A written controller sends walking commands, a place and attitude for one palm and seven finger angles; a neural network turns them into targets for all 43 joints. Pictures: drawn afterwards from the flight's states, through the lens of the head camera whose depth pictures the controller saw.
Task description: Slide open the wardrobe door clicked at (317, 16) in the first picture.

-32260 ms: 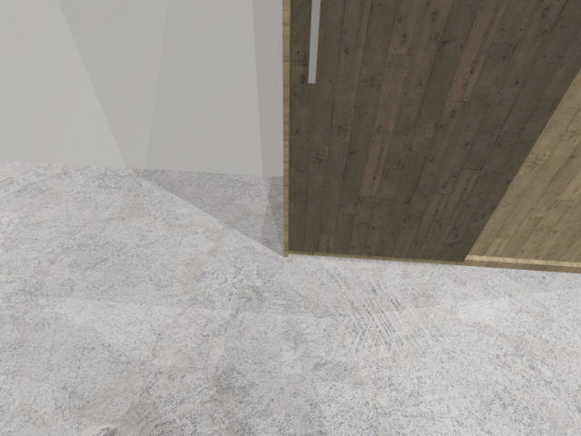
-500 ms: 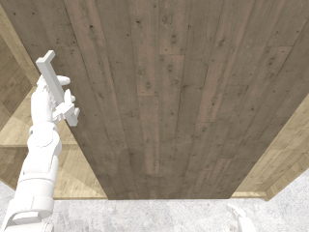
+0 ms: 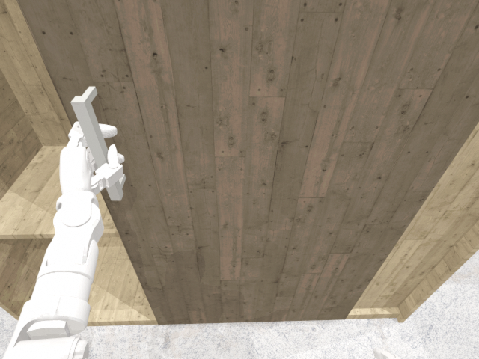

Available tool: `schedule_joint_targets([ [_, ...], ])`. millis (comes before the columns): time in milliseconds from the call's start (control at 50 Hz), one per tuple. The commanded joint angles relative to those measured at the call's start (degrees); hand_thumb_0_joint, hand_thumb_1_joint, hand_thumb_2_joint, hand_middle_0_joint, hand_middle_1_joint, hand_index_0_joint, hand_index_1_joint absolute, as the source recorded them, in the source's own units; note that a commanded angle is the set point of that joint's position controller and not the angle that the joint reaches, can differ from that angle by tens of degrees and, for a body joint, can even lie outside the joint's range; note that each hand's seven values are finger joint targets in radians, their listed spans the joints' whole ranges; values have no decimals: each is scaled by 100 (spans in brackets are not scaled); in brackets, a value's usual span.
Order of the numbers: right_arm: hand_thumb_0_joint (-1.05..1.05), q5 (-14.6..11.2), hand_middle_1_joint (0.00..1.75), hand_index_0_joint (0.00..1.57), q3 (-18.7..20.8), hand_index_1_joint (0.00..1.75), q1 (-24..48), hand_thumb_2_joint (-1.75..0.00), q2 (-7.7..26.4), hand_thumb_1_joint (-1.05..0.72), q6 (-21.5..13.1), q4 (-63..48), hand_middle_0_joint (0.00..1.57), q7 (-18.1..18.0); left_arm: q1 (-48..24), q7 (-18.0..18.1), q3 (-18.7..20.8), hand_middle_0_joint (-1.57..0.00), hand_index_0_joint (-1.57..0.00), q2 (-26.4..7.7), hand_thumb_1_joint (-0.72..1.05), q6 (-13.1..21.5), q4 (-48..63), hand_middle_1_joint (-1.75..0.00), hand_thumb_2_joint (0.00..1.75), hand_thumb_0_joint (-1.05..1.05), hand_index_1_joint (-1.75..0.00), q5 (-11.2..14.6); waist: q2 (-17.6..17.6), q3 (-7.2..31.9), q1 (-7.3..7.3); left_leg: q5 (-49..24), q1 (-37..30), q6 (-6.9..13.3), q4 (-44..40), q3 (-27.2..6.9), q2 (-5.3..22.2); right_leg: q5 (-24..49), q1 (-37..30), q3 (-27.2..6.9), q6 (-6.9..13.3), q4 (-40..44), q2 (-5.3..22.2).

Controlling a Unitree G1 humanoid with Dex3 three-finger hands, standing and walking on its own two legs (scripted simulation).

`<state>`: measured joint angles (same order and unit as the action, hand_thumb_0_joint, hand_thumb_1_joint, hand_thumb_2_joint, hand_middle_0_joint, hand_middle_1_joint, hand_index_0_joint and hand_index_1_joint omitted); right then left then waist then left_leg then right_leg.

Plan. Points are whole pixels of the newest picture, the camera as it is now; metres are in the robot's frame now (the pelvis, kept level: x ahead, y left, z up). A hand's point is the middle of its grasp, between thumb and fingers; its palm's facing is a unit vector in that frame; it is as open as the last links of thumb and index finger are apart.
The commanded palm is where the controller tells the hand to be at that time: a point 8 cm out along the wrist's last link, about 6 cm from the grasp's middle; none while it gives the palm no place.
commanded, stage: loosen the grip on the handle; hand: left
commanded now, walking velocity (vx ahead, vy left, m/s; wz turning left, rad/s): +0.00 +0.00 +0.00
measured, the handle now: (104, 148) +0.41 +0.28 +0.16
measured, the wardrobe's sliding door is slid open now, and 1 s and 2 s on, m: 0.48 0.48 0.48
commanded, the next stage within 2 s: slip the hand off the handle in 0.66 s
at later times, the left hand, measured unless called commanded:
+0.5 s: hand (114, 169) +0.37 +0.25 +0.15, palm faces +0.41 -0.91 -0.11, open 12.8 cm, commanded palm +0.33 +0.28 +0.14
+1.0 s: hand (103, 165) +0.38 +0.27 +0.15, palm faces +0.37 -0.92 -0.13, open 13.9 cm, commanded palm +0.34 +0.32 +0.13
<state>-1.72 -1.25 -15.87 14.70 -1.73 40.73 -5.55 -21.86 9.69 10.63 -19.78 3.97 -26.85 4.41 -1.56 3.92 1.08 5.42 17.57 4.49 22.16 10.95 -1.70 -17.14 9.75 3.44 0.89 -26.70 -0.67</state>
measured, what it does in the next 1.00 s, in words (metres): stands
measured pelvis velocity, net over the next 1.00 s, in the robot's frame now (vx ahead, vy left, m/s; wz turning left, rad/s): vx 0.00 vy -0.04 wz -0.01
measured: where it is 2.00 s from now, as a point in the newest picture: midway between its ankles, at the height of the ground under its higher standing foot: outside the picture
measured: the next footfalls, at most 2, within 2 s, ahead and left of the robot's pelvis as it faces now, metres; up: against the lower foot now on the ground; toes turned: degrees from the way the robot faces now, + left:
none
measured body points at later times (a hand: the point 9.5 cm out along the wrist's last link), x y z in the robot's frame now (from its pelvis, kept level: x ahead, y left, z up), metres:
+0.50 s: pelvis -0.03 -0.03 -0.01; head -0.04 -0.01 +0.44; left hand +0.34 +0.29 +0.16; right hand +0.11 -0.28 -0.10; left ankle +0.09 +0.03 -0.73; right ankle -0.02 -0.12 -0.74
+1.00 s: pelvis +0.00 -0.04 -0.02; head +0.00 -0.03 +0.43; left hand +0.35 +0.32 +0.16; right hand +0.12 -0.30 -0.11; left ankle +0.09 +0.03 -0.74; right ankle -0.02 -0.12 -0.74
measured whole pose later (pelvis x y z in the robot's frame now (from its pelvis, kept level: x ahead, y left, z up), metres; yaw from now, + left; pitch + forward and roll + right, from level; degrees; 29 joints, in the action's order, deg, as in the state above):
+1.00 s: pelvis +0.00 -0.04 -0.02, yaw +0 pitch +3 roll -2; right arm -2.1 -3.3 -16.9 15.1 -6.9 40.0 -6.9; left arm -26.6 -6.1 23.6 -30.7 7.9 -36.1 8.0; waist -1.4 4.3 -0.4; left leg 11.0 30.5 4.2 38.1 2.0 -0.8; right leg -20.7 19.4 4.6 4.3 -36.6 -5.7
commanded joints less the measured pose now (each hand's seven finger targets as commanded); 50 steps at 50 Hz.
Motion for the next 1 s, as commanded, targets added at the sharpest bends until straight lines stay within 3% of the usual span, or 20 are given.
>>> schedule_joint_targets([
  [0, 0, -2, 30, 20, 277, 30, 736, -90, 827, -90, -320, -825, 20, -83, -1863, -187, -440, -45, -45, -420, 90, 260, 978, -140, 90, 0, -140, -161, -193, 724, -80, 1843, -1042, -756, -1246, -1819, 1389, -403, 525, -384, 129, 264, 275],
  [40, 0, -11, 30, 20, 290, 30, 705, -90, 855, -90, -340, -813, 20, -82, -1919, -207, -392, -45, -45, -515, 90, 272, 1007, -140, 90, 0, -140, -182, -9, 787, -93, 1368, -1204, -732, -1037, -1710, 1371, -305, 535, -426, 115, 380, 350],
  [60, 0, -6, 30, 20, 542, 30, 524, -90, 1059, -90, -375, -1075, 20, 64, -6133, -61, 3197, -45, -45, -5326, 90, 508, 1314, -140, 90, 0, -140, -942, 1314, -523, -43, 1624, -45, -73, -277, -1427, 1220, 369, 945, -933, 251, 467, 591],
  [80, 0, 141, 30, 20, 399, 30, 775, -90, 828, -90, -746, -743, 20, 127, -4718, -504, 672, -45, -45, -1350, 78, -34, -1062, -140, 84, 0, -140, -926, 1553, 1024, -570, -596, -939, -208, 54, -1165, 410, 1479, 806, 11, 304, 81, 23],
  [100, 0, -170, 30, 20, 447, 30, 452, -90, 985, -90, -774, -661, 20, 97, -3529, -594, 1367, -45, -45, -1569, 66, 46, -576, -140, 78, 0, -140, -502, 1796, 1103, -324, -895, -1691, -270, 216, -1390, 511, 1101, 1184, 109, 152, 211, -118],
  [120, 0, -185, 30, 20, 431, 30, 516, -90, 955, -90, -834, -768, 20, 145, -3006, -826, 878, -45, -45, -774, 54, 163, -204, -140, 73, 0, -140, -204, 249, 1559, -33, -1177, -2195, -652, 158, -1642, 617, 728, 1369, 107, 129, 91, -33],
  [140, 0, -102, 30, 20, 479, 30, 429, -90, 1085, -90, -813, -651, 20, 152, -3274, -795, 1344, -45, -45, -1319, 42, 406, 280, -140, 67, 0, -140, 45, -203, 2019, 54, -25, -2909, -752, 45, -2120, 732, 304, 1751, -8, 52, 16, -65],
  [160, 0, -25, 30, 20, 408, 30, 615, -90, 954, -90, -873, -721, 20, 180, -3435, -769, 915, -45, -45, -1034, 30, 518, 686, -140, 61, 0, -140, 41, -1046, 2022, 42, 657, -3146, -871, -71, -2405, 834, 14, 2117, -140, 43, -90, -34],
  [180, 0, -14, 30, 20, 345, 30, 617, -90, 841, -90, -915, -686, 20, 228, -3597, -695, 534, -45, -45, -763, 17, 571, 769, -140, 55, 0, -140, -57, -1192, 1698, -73, 1300, -3008, -855, -150, -2524, 828, -153, 2346, -162, 43, -153, -24],
  [240, 0, 5, 30, 20, 302, 30, 496, -90, 925, -90, -852, -723, 20, 301, -3826, -333, 627, -45, -45, -1527, -19, 562, 609, -140, 37, 0, -140, -664, -932, 978, -256, 2282, -1823, -476, -166, -2143, 641, -382, 2150, -128, 110, -37, 13],
  [300, 0, -22, 30, 20, 237, 30, 541, -90, 894, -90, -845, -778, 20, 228, -3900, -286, 495, -42, -42, -1423, -55, 558, 504, -137, 20, 0, -137, -563, -143, 917, -325, 2486, -1434, -320, -7, -2014, 535, -673, 2027, -149, 104, 25, -20],
  [360, 0, -39, 30, 20, 239, 30, 535, -90, 905, -90, -908, -769, 20, 158, -3829, -476, 498, -38, -38, -1259, -55, 717, 548, -132, 20, 0, -132, -170, 168, 1256, -269, 2241, -1472, -279, 213, -1992, 513, -649, 1910, -212, 84, -11, -45],
  [440, 0, -14, 30, 20, 201, 30, 524, -90, 922, -90, -961, -727, 20, 97, -3795, -537, 749, -33, -33, -1717, -55, 834, 504, -125, 20, 0, -125, -169, -305, 1120, -189, 2233, -1101, -250, 360, -1809, 384, -710, 1871, -267, 107, -51, -35],
  [460, 0, 17, 30, 20, 237, 30, 384, -90, 978, -90, -911, -603, 20, 65, -3342, -495, 1369, -32, -32, -2411, -55, 789, -145, -123, 20, 0, -123, -329, -241, 826, -141, 2290, -808, -235, 397, -1787, 380, -815, 1953, -274, 129, -61, -34],
  [480, 0, 20, 30, 20, 153, 30, 474, -90, 922, -90, -891, -744, 20, 77, -3433, -556, 933, -30, -30, -2023, -55, 813, 108, -122, 20, 0, -122, -319, -411, 809, -185, 2266, -684, -207, 444, -1718, 312, -805, 1942, -281, 113, -85, -14],
  [620, 0, 19, 30, 20, 190, 30, 345, -90, 955, -90, -968, -714, 20, -63, -3193, -686, 1277, -25, -25, -2280, -55, 834, 466, -115, 20, 0, -115, 78, -162, 1094, -187, 2000, -639, -137, 686, -1692, 338, -784, 1822, -469, 98, 26, -41],
  [700, 0, -6, 30, 20, 182, 30, 359, -90, 902, -90, -984, -737, 20, -78, -3056, -736, 1035, -25, -25, -2075, -55, 789, 557, -115, 20, 0, -115, 106, -268, 997, -233, 1867, -565, -121, 785, -1556, 294, -890, 1983, -524, 61, 30, -27],
  [740, 0, -8, 30, 20, 175, 30, 275, -90, 965, -90, -935, -686, 20, -118, -2636, -707, 1575, -25, -25, -2695, -55, 671, 91, -115, 20, 0, -115, 57, -70, 741, -145, 1878, -168, -100, 815, -1528, 284, -1077, 1904, -646, 61, 118, 1],
  [820, 0, -31, 30, 20, 136, 30, 287, -90, 942, -90, -836, -719, 20, -185, -2768, -891, 1875, -25, -25, -3130, -55, 590, 47, -115, 20, 0, -115, 130, -27, 609, -146, 1632, 166, -79, 1016, -1397, 247, -1223, 1779, -865, 26, 217, 86],
  [980, 0, -76, 30, 20, 142, 30, 135, -90, 944, -90, -737, -851, 20, -233, -2462, -1382, 2092, -25, -25, -3259, -55, 312, -251, -115, 20, 0, -115, 381, -151, 945, -96, 780, -7, -68, 1167, -1338, 240, 41, 1705, -644, -6, -50, 23],
])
